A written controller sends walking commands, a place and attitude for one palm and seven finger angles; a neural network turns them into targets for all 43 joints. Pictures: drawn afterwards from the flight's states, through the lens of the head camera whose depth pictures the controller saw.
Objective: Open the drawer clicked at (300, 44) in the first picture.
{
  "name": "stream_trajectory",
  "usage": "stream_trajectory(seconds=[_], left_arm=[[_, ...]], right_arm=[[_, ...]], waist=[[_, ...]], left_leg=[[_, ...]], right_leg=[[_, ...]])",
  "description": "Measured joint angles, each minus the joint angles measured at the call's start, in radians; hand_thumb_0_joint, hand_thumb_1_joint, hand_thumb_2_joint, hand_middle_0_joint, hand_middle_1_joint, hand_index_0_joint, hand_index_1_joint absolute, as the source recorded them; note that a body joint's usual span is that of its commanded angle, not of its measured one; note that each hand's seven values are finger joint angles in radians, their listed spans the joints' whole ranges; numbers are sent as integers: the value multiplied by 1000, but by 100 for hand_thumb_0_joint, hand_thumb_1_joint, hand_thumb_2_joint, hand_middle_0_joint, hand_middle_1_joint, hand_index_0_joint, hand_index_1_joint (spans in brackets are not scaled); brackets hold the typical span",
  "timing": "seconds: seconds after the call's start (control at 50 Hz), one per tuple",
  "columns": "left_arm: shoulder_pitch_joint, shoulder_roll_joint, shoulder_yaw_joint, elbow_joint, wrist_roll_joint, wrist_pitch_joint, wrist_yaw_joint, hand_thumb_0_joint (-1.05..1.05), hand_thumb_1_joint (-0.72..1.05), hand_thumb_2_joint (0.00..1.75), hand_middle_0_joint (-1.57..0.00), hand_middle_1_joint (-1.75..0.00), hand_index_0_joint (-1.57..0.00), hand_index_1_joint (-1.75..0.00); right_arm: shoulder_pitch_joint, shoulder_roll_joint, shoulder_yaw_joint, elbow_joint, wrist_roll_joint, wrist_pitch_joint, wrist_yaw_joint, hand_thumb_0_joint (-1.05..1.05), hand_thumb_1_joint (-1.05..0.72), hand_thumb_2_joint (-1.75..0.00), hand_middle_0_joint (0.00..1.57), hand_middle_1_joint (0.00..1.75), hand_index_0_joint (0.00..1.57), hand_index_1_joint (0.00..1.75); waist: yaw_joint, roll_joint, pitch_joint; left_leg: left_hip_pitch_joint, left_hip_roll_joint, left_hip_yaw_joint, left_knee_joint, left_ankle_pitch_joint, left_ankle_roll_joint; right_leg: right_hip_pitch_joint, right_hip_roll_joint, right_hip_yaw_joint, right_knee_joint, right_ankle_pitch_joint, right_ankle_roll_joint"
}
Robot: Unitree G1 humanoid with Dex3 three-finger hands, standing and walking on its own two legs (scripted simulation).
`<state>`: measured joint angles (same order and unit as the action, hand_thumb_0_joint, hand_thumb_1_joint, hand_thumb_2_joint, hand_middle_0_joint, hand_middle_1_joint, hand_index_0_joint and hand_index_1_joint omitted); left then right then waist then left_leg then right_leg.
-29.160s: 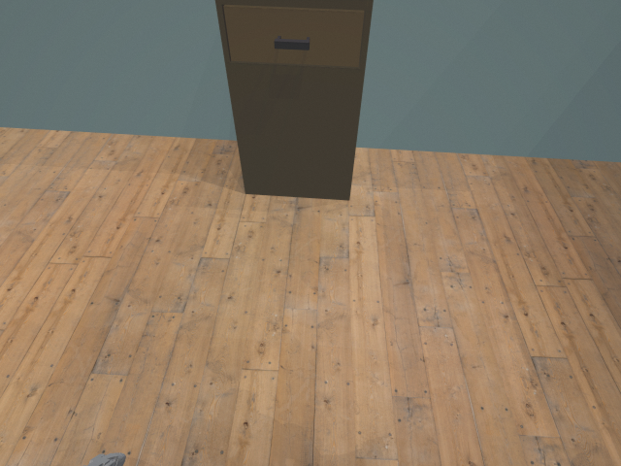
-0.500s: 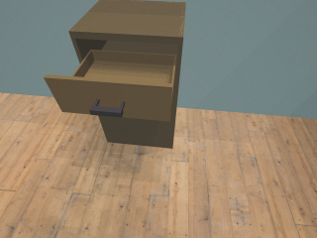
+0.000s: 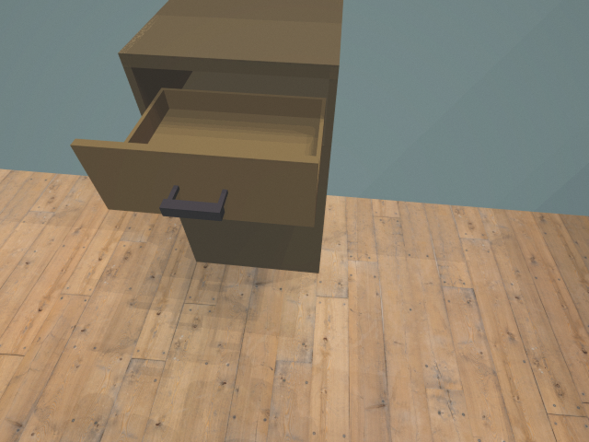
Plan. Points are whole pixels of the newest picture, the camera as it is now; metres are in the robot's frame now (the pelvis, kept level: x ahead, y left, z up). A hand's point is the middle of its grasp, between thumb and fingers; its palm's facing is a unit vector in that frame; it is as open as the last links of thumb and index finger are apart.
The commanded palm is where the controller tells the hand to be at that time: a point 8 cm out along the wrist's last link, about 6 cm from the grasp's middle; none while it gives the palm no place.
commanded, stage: look to check the result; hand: left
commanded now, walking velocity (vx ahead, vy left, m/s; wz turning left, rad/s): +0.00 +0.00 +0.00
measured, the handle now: (196, 201) +0.54 +0.22 -0.03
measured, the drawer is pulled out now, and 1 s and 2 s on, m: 0.30 0.30 0.30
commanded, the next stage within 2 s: stand and wait in 0.06 s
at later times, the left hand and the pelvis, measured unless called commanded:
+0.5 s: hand out of the picture +0.00 +0.16 -0.18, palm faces +0.05 -0.98 -0.18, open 7.3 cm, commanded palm none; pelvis +0.01 +0.00 +0.00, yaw +0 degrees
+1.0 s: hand out of the picture +0.01 +0.16 -0.18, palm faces +0.05 -0.98 -0.20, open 7.3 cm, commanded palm none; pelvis +0.02 +0.00 +0.00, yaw +0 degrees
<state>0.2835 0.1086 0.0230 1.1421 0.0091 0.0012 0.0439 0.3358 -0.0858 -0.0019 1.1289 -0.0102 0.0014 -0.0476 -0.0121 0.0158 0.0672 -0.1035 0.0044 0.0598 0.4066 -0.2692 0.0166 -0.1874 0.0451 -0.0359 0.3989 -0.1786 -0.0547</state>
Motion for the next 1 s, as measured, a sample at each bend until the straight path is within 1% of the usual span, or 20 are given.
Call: stream_trajectory(seconds=[0.56, 1.0], left_arm=[[-3, 3, -2, 5, -2, -2, 0, 1, 92, 90, -20, -30, -20, -30], [-14, 10, 2, 4, -1, -2, 3, 1, 92, 90, -20, -30, -20, -30]], right_arm=[[-18, -13, -1, 5, 2, -3, -5, 0, -91, -90, 19, 30, 19, 30], [-23, -14, -2, 8, 2, -3, -5, 0, -91, -90, 19, 30, 20, 30]], waist=[[4, -1, 2], [1, 2, 4]], left_leg=[[27, 2, -4, -20, -13, -3], [40, 6, -1, -30, -15, -8]], right_leg=[[23, 2, -3, -9, -20, 0], [28, 7, 1, -6, -28, -5]])
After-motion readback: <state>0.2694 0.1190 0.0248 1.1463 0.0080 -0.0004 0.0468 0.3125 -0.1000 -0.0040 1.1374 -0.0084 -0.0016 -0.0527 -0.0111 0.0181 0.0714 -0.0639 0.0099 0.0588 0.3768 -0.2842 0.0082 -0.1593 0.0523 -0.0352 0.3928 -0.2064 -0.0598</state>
